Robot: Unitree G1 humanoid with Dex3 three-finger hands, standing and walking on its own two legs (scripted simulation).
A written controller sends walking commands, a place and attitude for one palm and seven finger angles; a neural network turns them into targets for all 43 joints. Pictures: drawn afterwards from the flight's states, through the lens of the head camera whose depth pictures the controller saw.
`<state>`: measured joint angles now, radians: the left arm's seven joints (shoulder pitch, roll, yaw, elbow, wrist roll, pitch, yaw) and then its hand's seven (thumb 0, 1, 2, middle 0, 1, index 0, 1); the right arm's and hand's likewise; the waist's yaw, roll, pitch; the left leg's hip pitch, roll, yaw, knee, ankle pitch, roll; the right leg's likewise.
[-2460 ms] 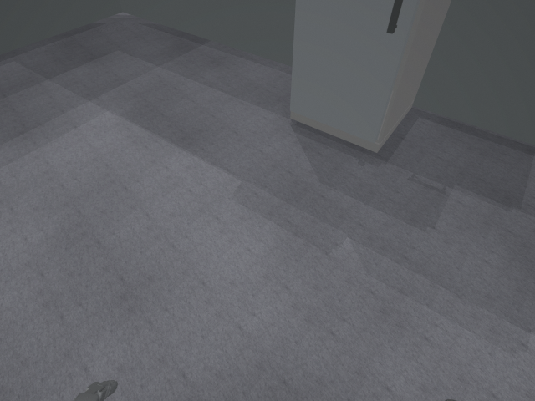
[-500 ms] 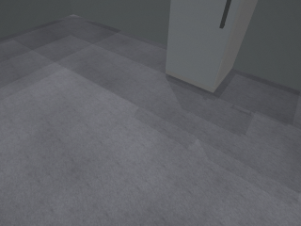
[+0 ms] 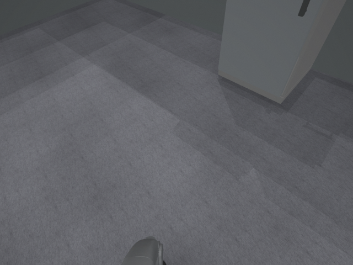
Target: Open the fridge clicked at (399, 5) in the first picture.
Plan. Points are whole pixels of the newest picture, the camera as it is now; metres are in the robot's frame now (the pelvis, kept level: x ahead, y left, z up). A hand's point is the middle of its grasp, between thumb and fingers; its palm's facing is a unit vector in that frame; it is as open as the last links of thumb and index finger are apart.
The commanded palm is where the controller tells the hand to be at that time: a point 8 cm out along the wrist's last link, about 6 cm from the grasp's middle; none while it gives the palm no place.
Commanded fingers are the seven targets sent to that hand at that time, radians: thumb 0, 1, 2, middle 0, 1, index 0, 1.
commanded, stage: walk to a spot facing it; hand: right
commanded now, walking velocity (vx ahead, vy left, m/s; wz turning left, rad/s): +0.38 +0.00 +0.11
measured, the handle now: out of the picture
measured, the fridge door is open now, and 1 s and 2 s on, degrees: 0 0 0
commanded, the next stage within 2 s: turn to face it in 1.64 s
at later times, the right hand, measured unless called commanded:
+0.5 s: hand (252, 243) +0.22 -0.17 -0.17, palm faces +0.06 +0.98 -0.17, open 7.3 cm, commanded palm none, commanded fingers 0.00 -0.90 -0.90 0.20 0.30 0.20 0.30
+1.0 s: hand (248, 141) +0.55 -0.19 -0.16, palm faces -0.07 +0.98 -0.18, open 7.4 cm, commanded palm none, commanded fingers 0.00 -0.90 -0.90 0.20 0.30 0.20 0.30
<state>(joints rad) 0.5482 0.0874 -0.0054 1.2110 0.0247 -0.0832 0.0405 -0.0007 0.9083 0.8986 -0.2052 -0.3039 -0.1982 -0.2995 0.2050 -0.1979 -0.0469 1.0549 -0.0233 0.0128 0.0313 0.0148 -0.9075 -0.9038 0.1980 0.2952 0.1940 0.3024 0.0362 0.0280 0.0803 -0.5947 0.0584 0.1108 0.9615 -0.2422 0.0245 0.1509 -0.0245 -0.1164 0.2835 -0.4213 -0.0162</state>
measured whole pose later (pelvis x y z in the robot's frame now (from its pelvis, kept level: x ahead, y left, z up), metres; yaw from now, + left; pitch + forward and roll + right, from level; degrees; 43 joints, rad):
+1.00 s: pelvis +0.45 -0.02 +0.01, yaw +5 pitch -1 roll -1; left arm 0.41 0.14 0.05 1.14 0.03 -0.07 0.01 0.00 0.93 0.90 -0.20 -0.30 -0.20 -0.30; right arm 0.16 -0.19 -0.07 1.02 -0.03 0.01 0.03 0.01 -0.91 -0.90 0.19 0.29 0.19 0.30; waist 0.03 0.02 0.05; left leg -0.55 0.14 0.10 0.78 -0.17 -0.02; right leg 0.02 -0.05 -0.26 0.33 -0.32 0.02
